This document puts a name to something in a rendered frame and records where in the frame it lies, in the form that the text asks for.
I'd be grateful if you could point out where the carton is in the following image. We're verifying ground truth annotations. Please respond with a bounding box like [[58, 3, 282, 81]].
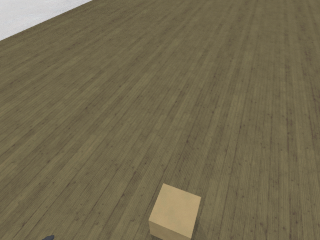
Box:
[[148, 183, 201, 240]]

